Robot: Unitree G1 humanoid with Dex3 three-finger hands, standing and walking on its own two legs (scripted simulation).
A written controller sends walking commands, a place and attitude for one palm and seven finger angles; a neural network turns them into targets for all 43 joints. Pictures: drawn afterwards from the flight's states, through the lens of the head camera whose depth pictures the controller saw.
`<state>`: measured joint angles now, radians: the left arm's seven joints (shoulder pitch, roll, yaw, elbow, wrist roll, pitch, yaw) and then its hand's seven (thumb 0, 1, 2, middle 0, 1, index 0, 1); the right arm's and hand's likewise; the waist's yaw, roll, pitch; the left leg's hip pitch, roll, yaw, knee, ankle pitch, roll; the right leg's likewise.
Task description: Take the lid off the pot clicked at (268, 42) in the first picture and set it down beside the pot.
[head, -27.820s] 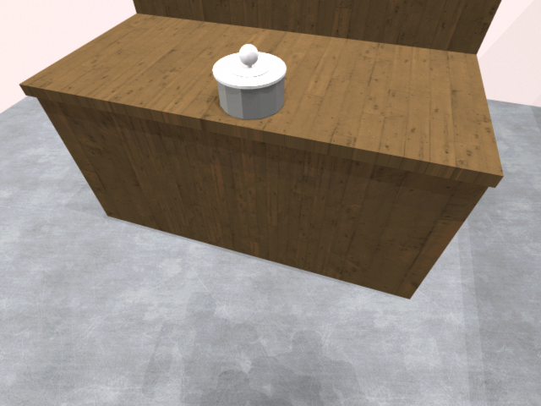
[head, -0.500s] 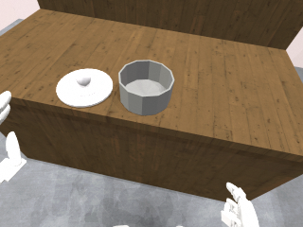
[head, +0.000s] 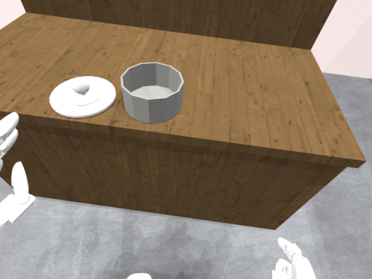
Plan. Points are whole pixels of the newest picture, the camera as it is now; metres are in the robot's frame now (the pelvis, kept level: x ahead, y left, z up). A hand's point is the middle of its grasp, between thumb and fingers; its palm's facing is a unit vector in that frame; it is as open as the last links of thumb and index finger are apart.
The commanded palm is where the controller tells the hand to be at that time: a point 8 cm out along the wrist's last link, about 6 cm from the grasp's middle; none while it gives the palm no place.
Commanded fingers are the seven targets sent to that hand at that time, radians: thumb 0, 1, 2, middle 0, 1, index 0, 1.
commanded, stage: step back with the hand held close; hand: left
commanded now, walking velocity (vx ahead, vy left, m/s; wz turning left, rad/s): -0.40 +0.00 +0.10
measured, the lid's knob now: (80, 85) +0.65 +0.36 +0.01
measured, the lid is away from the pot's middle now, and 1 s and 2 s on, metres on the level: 0.23 0.23 0.23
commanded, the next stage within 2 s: stop stepping back and stand still in 0.10 s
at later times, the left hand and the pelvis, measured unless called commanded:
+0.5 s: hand out of the picture +0.07 +0.27 +0.18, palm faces +0.42 -0.82 -0.39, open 7.4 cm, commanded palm +0.02 +0.31 +0.19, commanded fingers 0.00 0.90 0.90 -0.20 -0.30 -0.20 -0.30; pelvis -0.09 +0.02 +0.00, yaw +4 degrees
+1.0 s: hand out of the picture +0.04 +0.31 +0.17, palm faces +0.40 -0.82 -0.41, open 7.5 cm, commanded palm none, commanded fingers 0.00 0.90 0.90 -0.20 -0.30 -0.20 -0.30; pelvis -0.13 +0.05 +0.01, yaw +3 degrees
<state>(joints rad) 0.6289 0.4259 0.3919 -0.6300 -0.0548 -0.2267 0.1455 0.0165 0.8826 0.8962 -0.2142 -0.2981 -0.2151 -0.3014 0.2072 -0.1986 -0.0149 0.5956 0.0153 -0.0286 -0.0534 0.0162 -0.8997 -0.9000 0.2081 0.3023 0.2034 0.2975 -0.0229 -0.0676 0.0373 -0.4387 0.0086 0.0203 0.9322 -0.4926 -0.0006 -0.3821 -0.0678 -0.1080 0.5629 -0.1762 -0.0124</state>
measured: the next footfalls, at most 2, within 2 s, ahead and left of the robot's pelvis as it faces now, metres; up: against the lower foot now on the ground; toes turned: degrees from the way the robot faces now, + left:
left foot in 0.08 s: -0.06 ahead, +0.13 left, +0.00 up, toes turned +5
right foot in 0.22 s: +0.03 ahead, -0.12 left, +0.00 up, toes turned +1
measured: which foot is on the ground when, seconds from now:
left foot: up 0.00-0.06, down 0.08-1.00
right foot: down 0.00-0.10, up 0.12-0.20, down 0.22-0.76, up 0.78-0.98, down 1.00-1.00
